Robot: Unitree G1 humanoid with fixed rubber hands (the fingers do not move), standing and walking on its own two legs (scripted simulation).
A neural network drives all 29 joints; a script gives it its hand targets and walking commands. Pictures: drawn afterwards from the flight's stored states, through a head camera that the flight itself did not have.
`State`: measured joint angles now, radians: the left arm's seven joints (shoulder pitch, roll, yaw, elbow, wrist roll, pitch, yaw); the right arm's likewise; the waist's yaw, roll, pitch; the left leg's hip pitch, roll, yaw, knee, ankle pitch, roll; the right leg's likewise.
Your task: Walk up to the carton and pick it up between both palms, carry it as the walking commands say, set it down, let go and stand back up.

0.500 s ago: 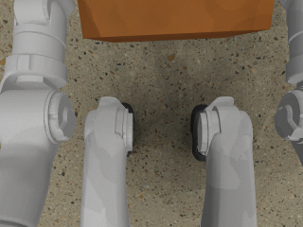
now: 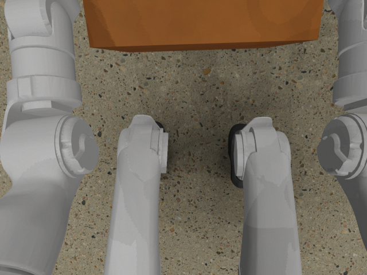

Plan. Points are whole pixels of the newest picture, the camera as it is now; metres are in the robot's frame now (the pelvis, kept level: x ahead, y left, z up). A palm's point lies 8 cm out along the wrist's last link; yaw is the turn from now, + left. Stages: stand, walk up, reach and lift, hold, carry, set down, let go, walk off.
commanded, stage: reach and lift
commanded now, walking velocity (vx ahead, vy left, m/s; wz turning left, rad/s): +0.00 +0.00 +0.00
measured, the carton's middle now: out of the picture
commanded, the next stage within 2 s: none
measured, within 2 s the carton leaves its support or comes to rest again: neither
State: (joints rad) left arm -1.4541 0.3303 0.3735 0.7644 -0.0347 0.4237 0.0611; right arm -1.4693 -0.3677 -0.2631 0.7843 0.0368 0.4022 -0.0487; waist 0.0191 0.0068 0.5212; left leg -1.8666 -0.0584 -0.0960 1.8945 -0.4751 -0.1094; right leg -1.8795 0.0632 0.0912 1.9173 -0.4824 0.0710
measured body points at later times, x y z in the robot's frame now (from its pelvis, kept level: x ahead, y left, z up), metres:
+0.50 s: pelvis -0.01 +0.00 +0.05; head +0.33 -0.01 +0.33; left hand +0.56 +0.20 -0.04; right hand +0.57 -0.19 -0.04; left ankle +0.15 +0.15 -0.42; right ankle +0.15 -0.13 -0.42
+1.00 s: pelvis +0.00 +0.00 +0.10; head +0.32 +0.00 +0.41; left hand +0.53 +0.20 +0.02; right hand +0.55 -0.19 +0.03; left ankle +0.16 +0.15 -0.42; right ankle +0.15 -0.13 -0.42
